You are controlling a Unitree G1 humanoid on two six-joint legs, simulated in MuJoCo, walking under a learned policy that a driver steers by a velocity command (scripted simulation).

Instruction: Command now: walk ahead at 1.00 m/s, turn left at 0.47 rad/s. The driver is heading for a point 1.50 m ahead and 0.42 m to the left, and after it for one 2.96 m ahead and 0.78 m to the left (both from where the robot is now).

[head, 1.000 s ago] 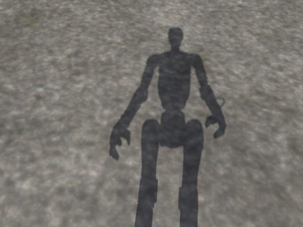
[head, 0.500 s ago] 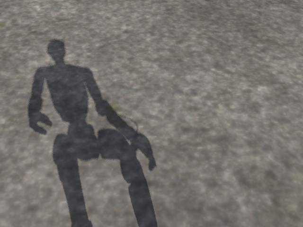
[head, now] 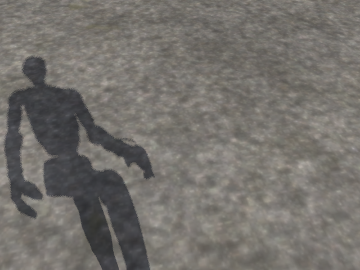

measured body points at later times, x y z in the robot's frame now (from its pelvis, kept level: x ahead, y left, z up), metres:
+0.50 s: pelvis +0.47 +0.06 +0.00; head +0.50 +0.08 +0.45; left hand +0.67 +0.33 -0.04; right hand +0.53 -0.23 -0.11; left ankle +0.30 +0.06 -0.73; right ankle +0.74 -0.04 -0.68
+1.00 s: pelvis +0.91 +0.24 -0.01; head +0.94 +0.26 +0.43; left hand +0.66 +0.38 -0.13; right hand +1.26 +0.25 -0.06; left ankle +1.02 +0.41 -0.72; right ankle +0.77 +0.01 -0.72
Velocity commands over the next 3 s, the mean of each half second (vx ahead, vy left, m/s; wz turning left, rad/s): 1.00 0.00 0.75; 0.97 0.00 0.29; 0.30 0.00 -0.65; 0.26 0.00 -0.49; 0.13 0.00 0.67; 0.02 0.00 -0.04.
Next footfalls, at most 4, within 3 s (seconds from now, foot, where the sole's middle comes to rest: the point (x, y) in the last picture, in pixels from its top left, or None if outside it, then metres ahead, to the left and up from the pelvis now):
0.16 left None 0.34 0.07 -0.77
0.58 right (186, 193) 0.80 0.03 -0.77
1.02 left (102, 143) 1.05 0.43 -0.77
1.44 right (131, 101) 1.33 0.33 -0.77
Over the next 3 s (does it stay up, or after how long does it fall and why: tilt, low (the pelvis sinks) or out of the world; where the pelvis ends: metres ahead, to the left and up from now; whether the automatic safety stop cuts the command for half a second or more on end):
stays up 1.42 0.49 0.01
